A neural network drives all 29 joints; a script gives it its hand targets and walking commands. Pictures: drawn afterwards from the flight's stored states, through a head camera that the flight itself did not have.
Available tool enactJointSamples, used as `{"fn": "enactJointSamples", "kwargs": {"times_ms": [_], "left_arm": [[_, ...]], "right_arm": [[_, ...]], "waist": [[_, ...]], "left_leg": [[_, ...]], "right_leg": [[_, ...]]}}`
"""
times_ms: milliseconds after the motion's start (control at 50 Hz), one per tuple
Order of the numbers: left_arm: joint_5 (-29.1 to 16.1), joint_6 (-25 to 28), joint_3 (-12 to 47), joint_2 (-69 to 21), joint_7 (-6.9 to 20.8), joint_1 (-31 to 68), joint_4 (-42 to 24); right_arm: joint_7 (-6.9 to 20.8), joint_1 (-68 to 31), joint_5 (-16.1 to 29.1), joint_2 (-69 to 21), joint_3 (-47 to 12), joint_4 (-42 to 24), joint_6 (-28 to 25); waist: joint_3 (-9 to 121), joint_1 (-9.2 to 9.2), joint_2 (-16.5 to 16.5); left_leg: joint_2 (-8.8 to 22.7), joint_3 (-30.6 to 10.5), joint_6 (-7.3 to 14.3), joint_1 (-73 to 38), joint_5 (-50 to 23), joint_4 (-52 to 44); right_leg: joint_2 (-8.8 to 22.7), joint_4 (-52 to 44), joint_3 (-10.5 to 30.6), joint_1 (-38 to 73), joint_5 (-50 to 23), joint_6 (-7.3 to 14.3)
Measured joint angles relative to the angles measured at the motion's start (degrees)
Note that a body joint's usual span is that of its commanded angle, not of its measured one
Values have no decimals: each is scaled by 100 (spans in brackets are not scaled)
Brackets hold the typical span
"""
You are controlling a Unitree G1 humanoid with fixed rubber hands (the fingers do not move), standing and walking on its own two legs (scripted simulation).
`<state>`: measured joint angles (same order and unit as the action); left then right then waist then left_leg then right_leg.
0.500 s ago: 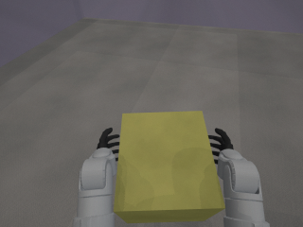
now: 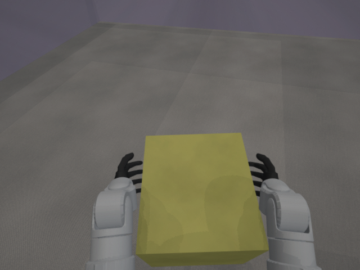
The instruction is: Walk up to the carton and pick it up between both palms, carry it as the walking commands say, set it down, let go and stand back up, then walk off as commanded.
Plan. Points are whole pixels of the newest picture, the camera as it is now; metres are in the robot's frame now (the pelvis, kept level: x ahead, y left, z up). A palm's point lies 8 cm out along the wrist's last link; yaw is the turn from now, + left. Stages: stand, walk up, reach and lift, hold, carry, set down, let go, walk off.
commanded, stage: carry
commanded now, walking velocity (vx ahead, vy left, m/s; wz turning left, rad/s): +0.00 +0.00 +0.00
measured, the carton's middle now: (195, 201) +0.29 +0.00 -0.01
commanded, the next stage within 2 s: hold in 0.28 s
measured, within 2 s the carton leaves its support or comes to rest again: neither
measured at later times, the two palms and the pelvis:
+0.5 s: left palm (126, 193) +0.28 +0.15 +0.04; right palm (266, 198) +0.27 -0.15 +0.04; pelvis +0.00 +0.01 +0.01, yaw -3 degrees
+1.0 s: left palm (127, 172) +0.32 +0.16 +0.06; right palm (265, 189) +0.28 -0.15 +0.06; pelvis +0.02 +0.04 +0.01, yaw -5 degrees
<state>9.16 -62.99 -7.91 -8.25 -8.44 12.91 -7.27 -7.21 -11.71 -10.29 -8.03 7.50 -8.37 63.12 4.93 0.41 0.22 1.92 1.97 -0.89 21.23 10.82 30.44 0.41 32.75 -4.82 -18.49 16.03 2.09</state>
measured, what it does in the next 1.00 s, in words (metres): stands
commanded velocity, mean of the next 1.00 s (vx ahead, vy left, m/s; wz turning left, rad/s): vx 0.00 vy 0.00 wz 0.00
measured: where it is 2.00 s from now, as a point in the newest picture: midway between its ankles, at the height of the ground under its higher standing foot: outside the picture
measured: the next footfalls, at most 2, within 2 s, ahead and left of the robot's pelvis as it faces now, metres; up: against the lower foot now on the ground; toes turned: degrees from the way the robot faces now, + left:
none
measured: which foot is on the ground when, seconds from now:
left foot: down 0.00-1.00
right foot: down 0.00-1.00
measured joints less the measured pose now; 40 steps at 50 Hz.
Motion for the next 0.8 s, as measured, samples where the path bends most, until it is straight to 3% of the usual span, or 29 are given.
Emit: {"fn": "enactJointSamples", "kwargs": {"times_ms": [280, 360, 420, 520, 620, 800], "left_arm": [[2, -17, 11, 9, 71, -48, -78], [535, 1305, -203, 2, 594, -24, 1327], [585, 1847, -119, 50, 676, -293, 1477], [510, 2065, -170, 45, 758, -258, 1530], [770, 2100, -569, -60, 871, 291, 2075], [1086, 2220, -1044, -215, 762, 791, 2630]], "right_arm": [[-11, 40, 20, 7, -16, -67, 29], [394, -124, -505, -28, 222, 1546, -1334], [402, 153, -382, 21, 38, 1690, -1870], [390, 285, -292, 40, 60, 1591, -2073], [586, -252, -510, -47, 536, 2188, -2136], [954, -744, -785, -99, 1051, 2768, -2254]], "waist": [[-2, -4, 3], [-394, 179, -25], [-617, 148, -6], [-665, 120, -17], [-635, 36, -68], [-577, -142, -145]], "left_leg": [[21, 4, -20, -14, 0, -14], [-66, -63, 16, -678, -194, -471], [-85, -146, 24, -946, -213, -661], [-115, -250, 18, -1222, -250, -791], [-200, -323, 84, -1389, -179, -696], [-340, -284, 213, -1606, -107, -724]], "right_leg": [[1, -9, -36, 15, 9, 15], [-101, -375, 239, 549, -186, 17], [-144, -635, 324, 830, -312, -17], [-171, -925, 375, 1180, -445, -61], [-168, -956, 470, 1388, -455, -111], [-171, -1004, 819, 1561, -447, -202]]}}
